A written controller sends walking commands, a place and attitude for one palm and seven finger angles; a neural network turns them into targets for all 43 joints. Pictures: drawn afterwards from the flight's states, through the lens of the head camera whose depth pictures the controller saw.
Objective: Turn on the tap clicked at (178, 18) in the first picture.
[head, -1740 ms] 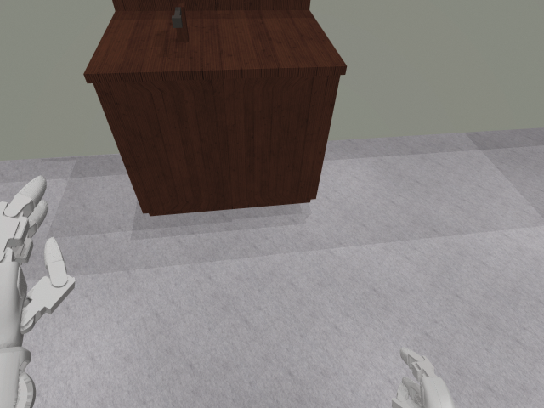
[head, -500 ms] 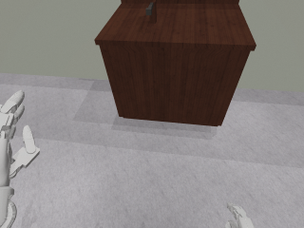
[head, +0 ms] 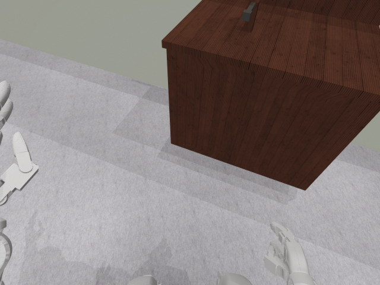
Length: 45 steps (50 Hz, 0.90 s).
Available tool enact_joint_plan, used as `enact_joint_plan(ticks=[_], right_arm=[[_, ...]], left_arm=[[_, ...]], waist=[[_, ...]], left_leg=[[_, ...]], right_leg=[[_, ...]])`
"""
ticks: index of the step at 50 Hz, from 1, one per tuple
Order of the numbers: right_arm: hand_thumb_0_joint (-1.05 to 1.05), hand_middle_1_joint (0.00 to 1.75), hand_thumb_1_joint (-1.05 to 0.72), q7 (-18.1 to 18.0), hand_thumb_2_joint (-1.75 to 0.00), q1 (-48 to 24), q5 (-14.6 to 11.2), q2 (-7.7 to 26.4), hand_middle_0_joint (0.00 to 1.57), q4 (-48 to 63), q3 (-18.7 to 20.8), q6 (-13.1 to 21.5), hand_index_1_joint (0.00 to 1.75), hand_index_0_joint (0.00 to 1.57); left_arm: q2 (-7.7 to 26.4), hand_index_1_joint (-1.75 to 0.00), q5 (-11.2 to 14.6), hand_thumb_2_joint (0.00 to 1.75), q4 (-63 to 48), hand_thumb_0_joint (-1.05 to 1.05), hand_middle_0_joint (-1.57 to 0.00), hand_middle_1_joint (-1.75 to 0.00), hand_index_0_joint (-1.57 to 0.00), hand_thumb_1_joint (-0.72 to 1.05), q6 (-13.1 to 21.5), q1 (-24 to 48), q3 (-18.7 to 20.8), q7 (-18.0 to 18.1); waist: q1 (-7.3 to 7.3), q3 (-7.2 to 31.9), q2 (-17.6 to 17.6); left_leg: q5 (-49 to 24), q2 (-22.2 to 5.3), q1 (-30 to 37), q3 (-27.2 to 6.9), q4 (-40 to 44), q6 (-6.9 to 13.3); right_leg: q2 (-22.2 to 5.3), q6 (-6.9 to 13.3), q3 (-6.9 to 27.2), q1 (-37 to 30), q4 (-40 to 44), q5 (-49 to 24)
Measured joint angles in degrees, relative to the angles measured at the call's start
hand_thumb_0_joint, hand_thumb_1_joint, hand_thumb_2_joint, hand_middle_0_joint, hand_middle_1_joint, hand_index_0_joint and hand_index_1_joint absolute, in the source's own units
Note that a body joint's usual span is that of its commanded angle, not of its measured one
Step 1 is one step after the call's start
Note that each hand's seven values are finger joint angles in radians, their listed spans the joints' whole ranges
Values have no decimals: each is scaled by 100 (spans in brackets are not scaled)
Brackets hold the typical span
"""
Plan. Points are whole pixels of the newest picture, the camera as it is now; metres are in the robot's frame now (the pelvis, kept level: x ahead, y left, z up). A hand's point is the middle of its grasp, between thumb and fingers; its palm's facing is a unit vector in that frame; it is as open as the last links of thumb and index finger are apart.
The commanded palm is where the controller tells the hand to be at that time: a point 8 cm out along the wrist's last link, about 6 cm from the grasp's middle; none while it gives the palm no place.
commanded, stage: walk to a spot facing it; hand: left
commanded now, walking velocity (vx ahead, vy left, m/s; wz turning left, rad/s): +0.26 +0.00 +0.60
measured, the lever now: (246, 15) +0.95 -0.17 +0.12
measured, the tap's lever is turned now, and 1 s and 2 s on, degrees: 0 0 0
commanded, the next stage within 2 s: none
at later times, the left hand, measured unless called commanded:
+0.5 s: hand (36, 167) +0.24 +0.23 +0.20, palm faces +0.62 -0.67 -0.40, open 7.4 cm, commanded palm +0.16 +0.26 +0.20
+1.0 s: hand (19, 229) +0.16 +0.21 +0.20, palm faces +0.82 -0.38 -0.43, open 7.4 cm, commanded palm +0.09 +0.21 +0.20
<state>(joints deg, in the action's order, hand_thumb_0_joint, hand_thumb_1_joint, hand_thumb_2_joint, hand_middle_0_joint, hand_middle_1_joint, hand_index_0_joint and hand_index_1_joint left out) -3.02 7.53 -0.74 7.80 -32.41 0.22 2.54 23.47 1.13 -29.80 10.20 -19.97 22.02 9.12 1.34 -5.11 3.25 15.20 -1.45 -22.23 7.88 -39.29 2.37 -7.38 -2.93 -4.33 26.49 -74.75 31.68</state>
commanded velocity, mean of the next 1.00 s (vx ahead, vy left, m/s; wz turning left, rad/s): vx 0.03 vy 0.00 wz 0.60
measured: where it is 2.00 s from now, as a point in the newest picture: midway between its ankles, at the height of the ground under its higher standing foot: outside the picture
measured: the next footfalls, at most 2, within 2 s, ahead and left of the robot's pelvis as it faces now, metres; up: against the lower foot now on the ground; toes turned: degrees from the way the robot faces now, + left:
right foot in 0.22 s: +0.17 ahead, -0.18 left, +0.00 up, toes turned +0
left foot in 0.54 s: +0.14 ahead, +0.08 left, +0.00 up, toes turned +29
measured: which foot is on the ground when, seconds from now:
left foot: down 0.00-0.22, up 0.24-0.52, down 0.54-0.92, up 0.94-1.00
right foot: up 0.00-0.20, down 0.22-0.56, up 0.58-0.90, down 0.92-1.00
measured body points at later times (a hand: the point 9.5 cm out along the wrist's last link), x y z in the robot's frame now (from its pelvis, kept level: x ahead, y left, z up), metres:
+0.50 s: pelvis +0.10 -0.06 +0.02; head +0.13 -0.04 +0.47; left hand +0.20 +0.26 +0.22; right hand +0.35 -0.26 -0.05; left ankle +0.09 +0.07 -0.69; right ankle +0.13 -0.18 -0.71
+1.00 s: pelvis +0.13 -0.11 +0.02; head +0.16 -0.12 +0.47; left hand +0.11 +0.23 +0.22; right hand +0.39 -0.17 -0.09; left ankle +0.08 +0.02 -0.66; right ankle +0.20 -0.17 -0.71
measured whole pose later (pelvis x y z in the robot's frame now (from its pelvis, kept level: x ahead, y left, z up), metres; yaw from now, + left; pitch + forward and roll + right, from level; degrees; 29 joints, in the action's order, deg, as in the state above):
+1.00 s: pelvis +0.13 -0.11 +0.02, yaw +36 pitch -1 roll +1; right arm -2.9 11.4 -0.4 10.9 -37.1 -1.3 4.1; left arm 19.5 2.6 -27.3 6.2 -25.2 18.8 8.5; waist -2.4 -2.2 -3.8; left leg 23.9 1.2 -27.8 -3.3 -55.0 -2.4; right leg -2.3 2.4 -8.3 16.0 -32.9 15.6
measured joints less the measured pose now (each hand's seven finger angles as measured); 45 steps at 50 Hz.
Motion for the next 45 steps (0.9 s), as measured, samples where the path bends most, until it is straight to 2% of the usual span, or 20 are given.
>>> enact_joint_plan(ticks=[2,4,6,10,11,12,13,16,18,20,24,27,28,30,32,33,35,38,41,45], right_arm=[[1,30,-90,68,-90,33,-21,-184,20,-39,-114,23,30,20],[1,30,-90,104,-90,166,-25,-283,20,-59,-191,94,30,20],[1,30,-90,107,-90,362,-16,-294,20,-83,-226,164,30,20],[1,30,-90,17,-90,724,-25,-129,20,-181,-216,220,30,21],[1,30,-90,-17,-90,792,-27,-79,20,-193,-215,224,30,21],[1,31,-90,-49,-90,811,-28,-25,20,-232,-205,219,30,21],[1,31,-90,-81,-90,763,-3,89,20,-340,-177,204,30,21],[1,30,-90,-120,-90,534,94,499,20,-681,-73,65,30,21],[2,30,-90,-145,-90,384,103,664,20,-723,15,-23,30,21],[2,30,-90,-193,-90,285,101,725,20,-611,103,-62,30,20],[2,30,-90,-243,-90,251,103,748,20,-129,264,-68,30,20],[2,30,-90,-249,-90,259,88,800,20,235,338,-72,30,20],[1,30,-90,-254,-90,206,78,757,20,289,371,-59,30,20],[1,30,-91,-197,-90,93,58,575,19,264,391,10,30,20],[1,30,-91,-50,-90,60,12,383,19,181,298,70,30,20],[1,30,-91,26,-90,76,-9,294,19,151,234,94,30,20],[1,30,-91,137,-90,162,-26,142,20,122,103,145,30,20],[1,30,-90,196,-90,354,-14,-17,20,96,-67,228,30,20],[1,30,-90,163,-90,500,11,-90,20,9,-186,280,30,20],[1,30,-90,106,-90,531,27,-39,20,-161,-254,284,30,21]], left_arm=[[63,-30,30,90,-163,2,-21,-30,-21,89,-24,-127,54,-76],[66,-30,90,90,-454,2,-21,-30,-21,89,56,-459,125,-105],[53,-30,129,90,-643,2,-21,-30,-21,88,172,-799,190,-113],[-46,-30,83,90,-439,2,-21,-30,-21,88,212,-956,212,-101],[-51,-30,49,90,-327,2,-21,-30,-21,88,171,-883,212,-84],[-62,-30,6,90,-205,1,-21,-30,-21,89,123,-751,191,-63],[-163,-30,-14,90,-30,1,-21,-30,-21,89,77,-548,88,-52],[-607,-30,-48,90,444,1,-21,-30,-21,89,-101,-207,-237,-12],[-754,-30,-39,90,492,2,-21,-30,-21,89,-158,-265,-355,-15],[-713,-30,-27,90,337,2,-21,-30,-21,89,-189,-390,-415,-25],[-343,-30,28,90,-323,2,-21,-30,-21,88,-118,-678,-291,21],[-79,-30,105,90,-830,2,-21,-30,-21,88,-5,-868,-16,118],[20,-30,145,90,-898,2,-21,-30,-21,88,51,-846,99,148],[157,-30,142,90,-757,2,-21,-30,-21,88,163,-644,220,126],[210,-30,85,90,-590,2,-21,-30,-21,88,158,-531,249,52],[201,-30,82,90,-568,2,-21,-30,-21,88,127,-535,236,18],[139,-30,109,90,-632,2,-21,-30,-21,89,73,-650,180,-38],[50,-30,187,90,-795,2,-21,-30,-21,89,35,-972,78,-98],[53,-30,235,90,-759,2,-21,-30,-21,89,-17,-1185,49,-136],[21,-30,243,90,-384,2,-21,-30,-21,89,-177,-1074,35,-135]], waist=[[92,61,-62],[87,129,-171],[11,212,-327],[-281,366,-663],[-327,414,-668],[-373,439,-595],[-404,399,-588],[-450,258,-610],[-363,168,-533],[-243,90,-379],[-90,79,-83],[-30,152,-3],[-9,137,69],[14,42,102],[49,51,27],[61,79,-14],[68,136,-105],[28,224,-249],[-85,286,-393],[-283,317,-575]], left_leg=[[4,-42,36,-230,135,-74],[-73,-122,122,-425,348,-152],[-108,-210,229,-622,544,-232],[88,-352,354,-1004,501,-338],[273,-336,281,-1063,286,-294],[698,-268,102,-1029,-171,-254],[1073,-203,-134,-1002,-884,-259],[1237,-66,-638,-784,-2643,-348],[1138,-86,-796,-563,-3061,-448],[1063,-155,-747,-347,-2696,-495],[974,-249,-320,-11,-1041,-491],[277,-132,216,108,344,-455],[24,-58,214,114,397,-244],[102,-46,114,-11,131,-43],[127,-100,112,-223,182,-41],[77,-123,131,-325,285,-72],[-75,-148,187,-516,526,-138],[-256,-131,246,-776,809,-198],[-356,-73,265,-1004,931,-272],[-333,43,174,-1261,749,-415]], right_leg=[[52,-48,142,402,119,-235],[28,-86,130,539,841,-546],[27,-131,26,407,1780,-767],[223,-211,-283,-354,3412,-981],[253,-170,-330,-617,3867,-935],[193,-51,-332,-683,4073,-1526],[106,58,-394,-652,3891,-1819],[-106,181,-588,-870,3659,-1429],[-208,153,-704,-1091,3836,-1363],[-298,118,-838,-1259,4025,-1406],[-408,104,-1080,-1292,4085,-1337],[-514,15,-1162,-1064,3568,-1055],[-590,-31,-1009,-857,3109,-972],[-347,-114,-436,-401,1878,-154],[6,-154,-132,-6,1017,108],[126,-173,-76,140,857,32],[265,-210,-61,284,1029,-277],[388,-248,-66,197,1841,-648],[508,-267,-62,-110,2650,-741],[677,-250,-71,-818,3907,-1051]])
